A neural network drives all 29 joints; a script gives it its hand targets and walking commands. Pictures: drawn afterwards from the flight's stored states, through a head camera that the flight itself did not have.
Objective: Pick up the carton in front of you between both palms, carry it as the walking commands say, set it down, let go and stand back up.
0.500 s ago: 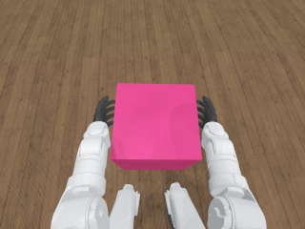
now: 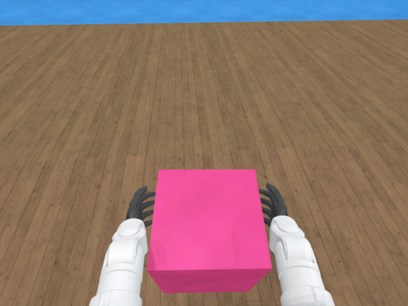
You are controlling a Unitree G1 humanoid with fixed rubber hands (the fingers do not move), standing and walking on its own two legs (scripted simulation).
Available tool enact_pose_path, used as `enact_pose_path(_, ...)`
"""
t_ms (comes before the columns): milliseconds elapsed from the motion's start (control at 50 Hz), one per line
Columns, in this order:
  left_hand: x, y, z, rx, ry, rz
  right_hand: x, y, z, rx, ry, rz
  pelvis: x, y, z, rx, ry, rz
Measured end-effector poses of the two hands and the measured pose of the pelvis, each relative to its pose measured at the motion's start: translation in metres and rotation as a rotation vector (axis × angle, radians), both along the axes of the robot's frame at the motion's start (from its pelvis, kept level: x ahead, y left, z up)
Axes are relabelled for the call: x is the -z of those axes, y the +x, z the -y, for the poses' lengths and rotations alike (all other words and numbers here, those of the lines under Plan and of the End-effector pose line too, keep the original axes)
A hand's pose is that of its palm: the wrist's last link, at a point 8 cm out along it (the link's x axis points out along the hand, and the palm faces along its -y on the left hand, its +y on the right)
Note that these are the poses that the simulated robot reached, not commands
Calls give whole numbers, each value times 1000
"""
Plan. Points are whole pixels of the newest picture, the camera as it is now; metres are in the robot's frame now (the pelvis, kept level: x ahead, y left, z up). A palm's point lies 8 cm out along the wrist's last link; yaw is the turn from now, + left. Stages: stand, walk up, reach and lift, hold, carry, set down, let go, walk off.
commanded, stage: reach and lift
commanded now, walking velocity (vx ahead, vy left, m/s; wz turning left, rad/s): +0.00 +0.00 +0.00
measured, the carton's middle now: (206, 235) +0.30 +0.00 -0.08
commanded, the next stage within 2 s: hold in 1.16 s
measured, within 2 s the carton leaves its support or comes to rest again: neither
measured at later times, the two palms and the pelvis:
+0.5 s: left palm (127, 219) +0.28 +0.15 +0.05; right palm (287, 214) +0.28 -0.15 +0.05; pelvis -0.02 +0.00 +0.02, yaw +0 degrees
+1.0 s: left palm (126, 212) +0.29 +0.15 +0.06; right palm (287, 207) +0.29 -0.15 +0.06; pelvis +0.00 +0.00 +0.03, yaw +0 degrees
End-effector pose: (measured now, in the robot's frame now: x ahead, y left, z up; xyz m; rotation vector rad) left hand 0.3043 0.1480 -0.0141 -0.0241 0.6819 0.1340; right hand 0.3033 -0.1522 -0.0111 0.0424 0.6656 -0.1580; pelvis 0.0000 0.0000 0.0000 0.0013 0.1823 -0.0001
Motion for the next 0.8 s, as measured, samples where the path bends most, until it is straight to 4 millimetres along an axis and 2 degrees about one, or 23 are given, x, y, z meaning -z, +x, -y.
enact_pose_path(140, -39, -12, -1, -1, 12, 19, -40, -9, -1, -22, -14, 18, -17, 5, 0, -1, -1, 127)
enact_pose_path(240, -56, -17, -1, 12, 29, 10, -56, -13, -1, -39, -31, 10, -22, 1, 1, -1, 0, 197)
enact_pose_path(500, -60, -22, -1, 13, 27, -6, -59, -19, -1, -35, -28, -7, -21, -16, 1, 1, 0, 244)
enact_pose_path(800, -67, -15, -1, 23, 39, -2, -67, -12, -1, -45, -42, -2, -25, -4, 0, 1, -1, 251)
